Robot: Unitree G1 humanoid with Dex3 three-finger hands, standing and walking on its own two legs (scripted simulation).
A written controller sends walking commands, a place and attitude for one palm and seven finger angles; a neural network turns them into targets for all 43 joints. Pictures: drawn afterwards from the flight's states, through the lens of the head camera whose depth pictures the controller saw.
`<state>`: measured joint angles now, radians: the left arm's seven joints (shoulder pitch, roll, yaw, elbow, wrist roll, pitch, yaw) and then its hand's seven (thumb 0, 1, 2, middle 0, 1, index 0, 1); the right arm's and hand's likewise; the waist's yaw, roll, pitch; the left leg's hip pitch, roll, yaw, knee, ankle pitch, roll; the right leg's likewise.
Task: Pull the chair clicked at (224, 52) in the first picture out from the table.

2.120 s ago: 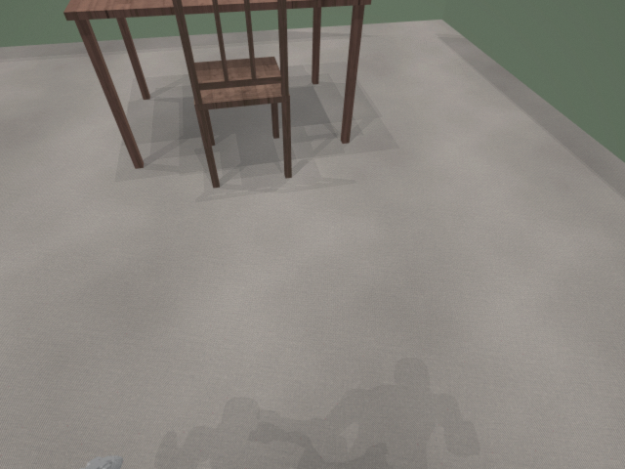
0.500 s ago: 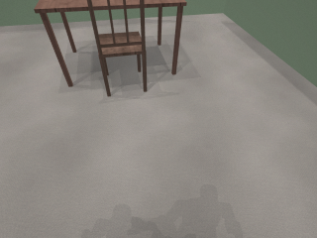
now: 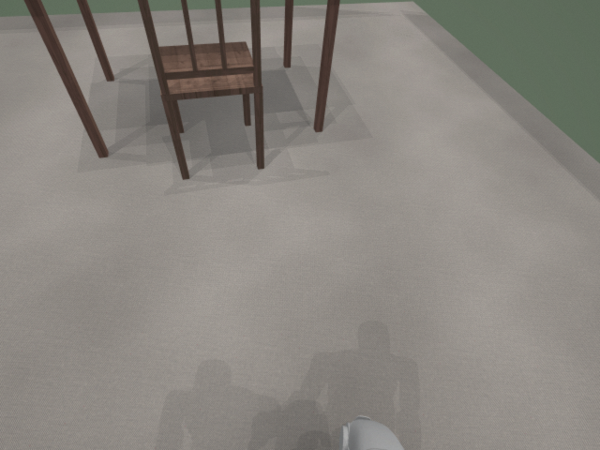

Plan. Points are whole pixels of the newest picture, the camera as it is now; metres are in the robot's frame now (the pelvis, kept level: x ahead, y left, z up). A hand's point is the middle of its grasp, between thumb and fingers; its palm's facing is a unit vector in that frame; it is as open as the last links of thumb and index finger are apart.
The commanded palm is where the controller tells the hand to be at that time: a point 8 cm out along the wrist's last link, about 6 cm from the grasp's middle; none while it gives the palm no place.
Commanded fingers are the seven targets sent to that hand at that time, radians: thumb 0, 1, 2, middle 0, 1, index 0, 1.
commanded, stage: walk to a spot facing it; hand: left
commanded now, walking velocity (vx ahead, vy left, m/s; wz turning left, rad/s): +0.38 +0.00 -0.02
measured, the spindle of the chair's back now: (186, 14) +1.37 +0.41 -0.05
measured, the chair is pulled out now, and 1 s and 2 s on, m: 0.00 0.00 0.00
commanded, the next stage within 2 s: turn to face it in 1.20 s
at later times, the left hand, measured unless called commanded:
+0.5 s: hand (195, 394) +0.23 +0.17 -0.18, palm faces +0.08 -0.98 -0.16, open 7.2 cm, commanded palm none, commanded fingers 0.00 0.90 0.90 -0.20 -0.30 -0.20 -0.30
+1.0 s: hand (211, 233) +0.56 +0.20 -0.17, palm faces -0.07 -0.98 -0.16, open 7.3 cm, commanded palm none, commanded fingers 0.00 0.90 0.90 -0.20 -0.30 -0.20 -0.30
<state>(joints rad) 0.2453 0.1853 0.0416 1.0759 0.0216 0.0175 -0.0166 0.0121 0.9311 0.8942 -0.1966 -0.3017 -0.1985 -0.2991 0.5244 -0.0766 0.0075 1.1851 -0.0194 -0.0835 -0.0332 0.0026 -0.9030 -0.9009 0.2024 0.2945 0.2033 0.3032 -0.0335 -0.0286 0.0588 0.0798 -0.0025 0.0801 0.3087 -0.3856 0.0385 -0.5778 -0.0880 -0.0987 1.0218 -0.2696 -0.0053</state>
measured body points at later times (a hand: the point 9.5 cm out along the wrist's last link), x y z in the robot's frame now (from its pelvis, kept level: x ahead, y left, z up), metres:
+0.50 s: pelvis +0.24 -0.01 +0.00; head +0.24 +0.02 +0.45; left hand +0.23 +0.22 -0.17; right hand +0.34 -0.24 -0.13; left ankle +0.33 +0.12 -0.71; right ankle +0.20 -0.12 -0.74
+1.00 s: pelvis +0.47 +0.03 +0.00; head +0.50 +0.03 +0.45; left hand +0.56 +0.25 -0.16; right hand +0.37 -0.19 -0.14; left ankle +0.36 +0.11 -0.74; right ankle +0.59 -0.12 -0.70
